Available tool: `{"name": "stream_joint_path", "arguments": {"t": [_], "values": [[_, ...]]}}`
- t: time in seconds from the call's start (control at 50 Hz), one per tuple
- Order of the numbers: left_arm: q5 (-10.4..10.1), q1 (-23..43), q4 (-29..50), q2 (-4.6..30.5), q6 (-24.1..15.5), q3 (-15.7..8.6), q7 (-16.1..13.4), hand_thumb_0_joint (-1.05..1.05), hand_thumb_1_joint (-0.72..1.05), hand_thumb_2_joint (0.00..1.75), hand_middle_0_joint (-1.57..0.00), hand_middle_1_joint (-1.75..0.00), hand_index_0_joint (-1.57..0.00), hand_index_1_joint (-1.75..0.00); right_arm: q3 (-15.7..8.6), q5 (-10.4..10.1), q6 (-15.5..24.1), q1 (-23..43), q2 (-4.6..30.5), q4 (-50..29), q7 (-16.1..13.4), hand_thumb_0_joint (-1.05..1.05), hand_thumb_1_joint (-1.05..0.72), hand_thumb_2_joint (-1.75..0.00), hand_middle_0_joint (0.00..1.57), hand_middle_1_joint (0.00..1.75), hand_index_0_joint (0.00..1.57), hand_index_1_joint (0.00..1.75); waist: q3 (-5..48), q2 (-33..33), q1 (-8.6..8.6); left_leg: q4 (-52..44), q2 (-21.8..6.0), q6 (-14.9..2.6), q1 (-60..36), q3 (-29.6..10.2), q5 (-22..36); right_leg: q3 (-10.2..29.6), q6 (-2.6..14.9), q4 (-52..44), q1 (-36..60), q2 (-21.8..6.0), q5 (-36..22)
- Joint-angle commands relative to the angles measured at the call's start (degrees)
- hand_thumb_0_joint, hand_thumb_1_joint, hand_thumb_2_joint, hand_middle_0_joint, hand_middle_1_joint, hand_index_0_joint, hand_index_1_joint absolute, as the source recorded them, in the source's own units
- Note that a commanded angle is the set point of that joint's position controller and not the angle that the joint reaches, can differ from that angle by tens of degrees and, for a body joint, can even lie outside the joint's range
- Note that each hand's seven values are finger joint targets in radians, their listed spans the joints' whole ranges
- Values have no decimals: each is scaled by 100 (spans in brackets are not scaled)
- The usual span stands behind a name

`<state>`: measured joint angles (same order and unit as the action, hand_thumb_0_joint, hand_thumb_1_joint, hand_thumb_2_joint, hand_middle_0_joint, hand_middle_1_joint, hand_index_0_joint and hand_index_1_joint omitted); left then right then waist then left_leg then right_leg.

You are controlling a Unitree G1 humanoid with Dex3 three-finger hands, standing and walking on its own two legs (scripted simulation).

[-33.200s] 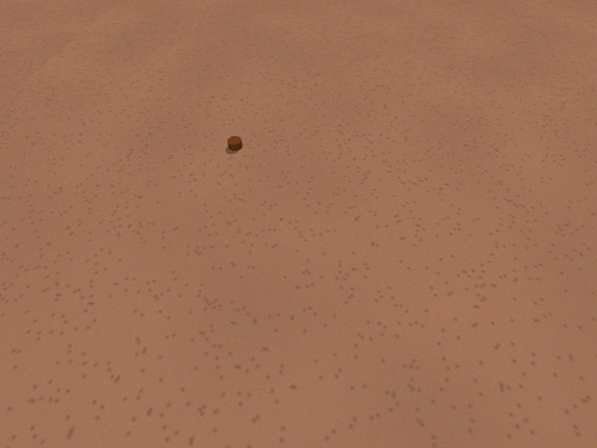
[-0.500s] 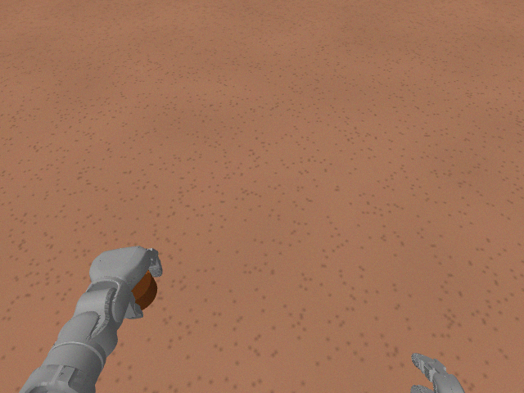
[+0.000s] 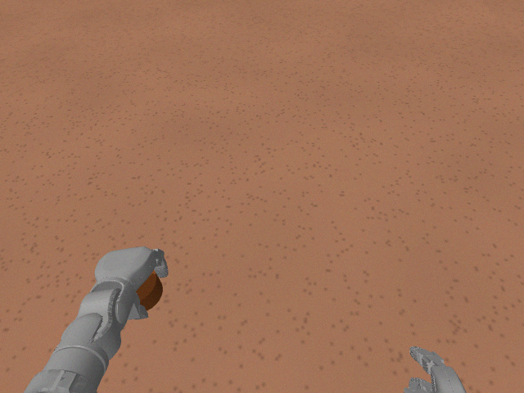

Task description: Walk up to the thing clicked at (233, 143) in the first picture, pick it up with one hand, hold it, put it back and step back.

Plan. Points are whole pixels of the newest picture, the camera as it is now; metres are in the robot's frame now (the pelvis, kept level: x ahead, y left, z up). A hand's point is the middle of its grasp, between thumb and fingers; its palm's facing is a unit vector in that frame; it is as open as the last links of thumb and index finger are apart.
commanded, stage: hold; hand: left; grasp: from above
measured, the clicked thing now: (138, 288) +0.31 +0.23 -0.07
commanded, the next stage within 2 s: crouch in 0.84 s
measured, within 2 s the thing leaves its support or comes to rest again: neither
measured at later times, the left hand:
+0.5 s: hand (137, 299) +0.28 +0.22 -0.04, palm faces -0.45 -0.07 -0.89, open 9.1 cm
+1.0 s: hand (131, 297) +0.29 +0.23 -0.04, palm faces -0.45 -0.07 -0.89, open 9.1 cm
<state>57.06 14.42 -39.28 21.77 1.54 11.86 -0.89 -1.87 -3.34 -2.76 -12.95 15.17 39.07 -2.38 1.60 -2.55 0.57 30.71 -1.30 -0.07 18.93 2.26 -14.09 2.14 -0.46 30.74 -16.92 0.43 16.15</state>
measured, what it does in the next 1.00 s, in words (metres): stands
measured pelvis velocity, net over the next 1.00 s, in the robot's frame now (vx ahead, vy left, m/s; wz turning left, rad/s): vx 0.00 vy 0.00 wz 0.00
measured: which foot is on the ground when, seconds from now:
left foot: down 0.00-1.00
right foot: down 0.00-1.00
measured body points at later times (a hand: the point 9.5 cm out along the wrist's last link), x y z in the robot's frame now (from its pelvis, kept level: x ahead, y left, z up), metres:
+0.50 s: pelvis -0.01 +0.00 +0.00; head +0.00 -0.02 +0.45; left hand +0.30 +0.22 +0.01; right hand +0.14 -0.26 -0.11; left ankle +0.02 +0.12 -0.73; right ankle +0.00 -0.13 -0.73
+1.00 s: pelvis +0.00 +0.00 +0.01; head +0.00 -0.01 +0.45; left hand +0.30 +0.23 +0.01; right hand +0.13 -0.25 -0.11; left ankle +0.02 +0.12 -0.73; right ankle +0.00 -0.13 -0.73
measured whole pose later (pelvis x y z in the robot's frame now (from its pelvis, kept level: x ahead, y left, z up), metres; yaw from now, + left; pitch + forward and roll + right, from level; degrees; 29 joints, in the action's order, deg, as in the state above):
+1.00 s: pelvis +0.00 +0.00 +0.01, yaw +0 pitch +1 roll +0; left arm 56.9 13.7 -38.2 22.1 1.0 12.4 0.8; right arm -1.3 -4.0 -3.9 -11.8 14.7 38.5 -3.1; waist 0.5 -2.5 0.1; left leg 26.9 -0.8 -0.4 15.5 2.5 -12.1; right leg 2.4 -0.8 27.1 -13.6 0.0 14.2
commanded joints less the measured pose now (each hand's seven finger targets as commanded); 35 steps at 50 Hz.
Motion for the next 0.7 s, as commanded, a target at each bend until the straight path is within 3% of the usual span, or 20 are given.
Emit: {"name": "stream_joint_path", "arguments": {"t": [0.0,0.04,0.08,0.2,0.28,0.32,0.44,0.48,0.52,0.56,0.64,0.68], "values": [[10,1860,1215,1177,-20,-543,-200,0,56,79,-89,-79,-92,-76,-277,-6,195,422,751,-780,-34,0,-89,-90,20,30,20,30,1344,102,-20,-351,202,-96,-964,6,1049,-35,76,-537,151,148,-1080],[7,2073,1379,1214,-19,-514,-179,0,56,77,-88,-80,-92,-76,-268,-1,197,415,747,-766,-41,0,-89,-90,20,30,20,30,1410,44,-8,-388,178,-88,-1015,-13,1108,-46,89,-533,156,162,-1127],[2,1883,1287,1224,-13,-569,-150,0,55,77,-89,-77,-92,-74,-264,-16,189,469,735,-792,-53,0,-90,-90,20,30,20,30,1356,141,-64,-415,179,-104,-1011,-17,1108,-58,82,-566,207,161,-1114],[-27,1892,1276,1205,-17,-510,-94,0,53,75,-87,-78,-90,-74,-228,-34,175,528,726,-813,-81,0,-90,-90,20,30,20,30,1210,256,-21,-486,200,-127,-1029,11,1011,-34,55,-679,207,134,-1059],[-45,1741,1291,1012,-9,-368,-48,0,51,75,-85,-77,-88,-74,-219,-42,163,612,707,-852,-77,0,-90,-90,20,30,20,30,1150,265,-40,-549,193,-109,-1066,-1,971,-56,74,-702,216,141,-975],[-16,1890,1362,1234,-14,-541,-86,0,51,76,-86,-75,-89,-73,-215,-37,147,597,714,-841,-83,0,-90,-90,20,30,20,30,1192,219,-42,-525,216,-125,-1041,19,942,-32,58,-734,217,117,-978],[56,2053,1274,1275,-33,-590,-183,0,53,77,-87,-78,-90,-75,-217,-34,140,596,694,-779,-81,0,-90,-90,20,30,20,30,1301,154,-45,-540,220,-114,-1094,24,984,-35,71,-715,265,117,-1006],[55,2083,1374,1189,-46,-492,-189,0,54,79,-89,-77,-92,-75,-232,-22,143,598,700,-780,-79,0,-90,-90,20,30,20,30,1376,132,-20,-516,209,-103,-1177,0,1106,-48,73,-687,274,124,-1112],[66,1997,1292,1298,-42,-621,-227,0,53,80,-89,-77,-92,-75,-234,-28,134,609,697,-768,-85,0,-90,-90,20,30,20,30,1377,-4,-81,-544,210,-83,-1187,3,1093,-62,97,-695,278,128,-1064],[56,1984,1329,1137,-50,-472,-217,0,53,79,-89,-77,-91,-74,-244,-28,139,580,697,-743,-77,0,-90,-90,20,30,20,30,1444,34,-45,-570,173,-68,-1259,-21,1184,-92,117,-654,296,160,-1132],[36,2024,1303,1286,-42,-576,-215,0,51,80,-89,-75,-91,-73,-255,-39,130,560,710,-740,-87,0,-90,-90,20,30,20,30,1375,126,-31,-562,196,-98,-1186,3,1125,-71,93,-718,326,139,-1123],[26,2065,1302,1192,-37,-496,-178,0,51,81,-88,-77,-90,-75,-242,-45,127,587,678,-759,-93,0,-90,-90,20,30,20,30,1348,47,-54,-580,209,-102,-1195,17,1161,-63,88,-745,306,126,-1179]]}}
